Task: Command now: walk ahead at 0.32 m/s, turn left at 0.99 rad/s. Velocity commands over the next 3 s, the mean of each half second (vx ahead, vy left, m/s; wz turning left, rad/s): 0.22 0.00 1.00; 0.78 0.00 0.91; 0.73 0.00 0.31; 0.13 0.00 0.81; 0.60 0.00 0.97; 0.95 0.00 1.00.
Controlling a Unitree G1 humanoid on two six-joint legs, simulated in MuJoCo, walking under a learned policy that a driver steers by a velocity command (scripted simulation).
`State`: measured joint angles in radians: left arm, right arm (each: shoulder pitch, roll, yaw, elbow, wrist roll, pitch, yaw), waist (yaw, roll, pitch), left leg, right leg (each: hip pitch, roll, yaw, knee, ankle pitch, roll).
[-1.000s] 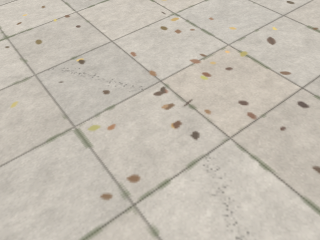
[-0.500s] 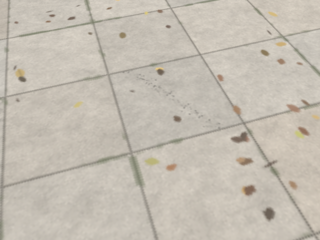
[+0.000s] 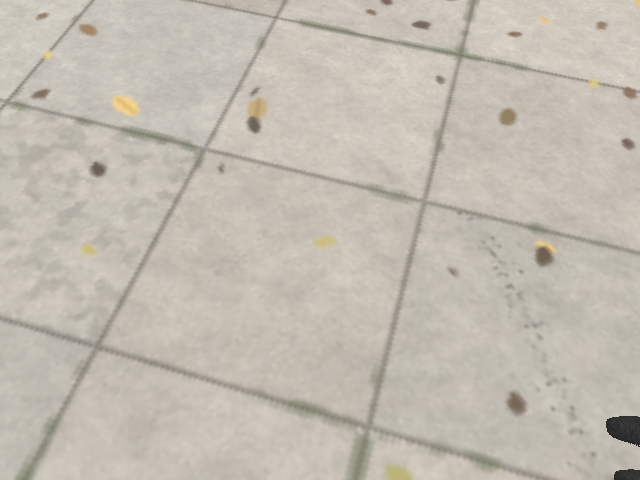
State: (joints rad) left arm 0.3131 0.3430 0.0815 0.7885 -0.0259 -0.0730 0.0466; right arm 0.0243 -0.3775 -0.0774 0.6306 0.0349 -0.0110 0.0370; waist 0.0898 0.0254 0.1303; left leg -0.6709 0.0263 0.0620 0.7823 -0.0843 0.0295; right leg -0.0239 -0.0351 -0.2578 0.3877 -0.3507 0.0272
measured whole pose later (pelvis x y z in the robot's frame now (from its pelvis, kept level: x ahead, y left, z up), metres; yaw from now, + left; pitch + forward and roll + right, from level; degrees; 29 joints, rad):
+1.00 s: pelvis +0.41 +0.13 -0.02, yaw +57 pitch +4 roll +0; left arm 0.57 0.29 0.04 0.89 0.04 -0.06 0.01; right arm 0.01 -0.31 -0.03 0.57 -0.05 0.01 0.10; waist 0.11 0.00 0.01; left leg -0.64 0.00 0.08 0.79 -0.33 0.15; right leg 0.23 -0.12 -0.30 0.25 -0.47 0.11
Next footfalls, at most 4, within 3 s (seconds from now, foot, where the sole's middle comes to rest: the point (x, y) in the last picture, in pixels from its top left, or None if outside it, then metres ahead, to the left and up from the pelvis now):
0.08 left None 0.27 0.05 -0.77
0.50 right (409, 479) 0.41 -0.12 -0.77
1.02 left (185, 447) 0.42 0.32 -0.77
1.44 right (70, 276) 0.78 0.67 -0.77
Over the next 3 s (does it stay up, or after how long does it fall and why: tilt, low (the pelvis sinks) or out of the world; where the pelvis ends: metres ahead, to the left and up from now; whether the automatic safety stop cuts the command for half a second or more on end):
stays up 0.34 1.15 0.00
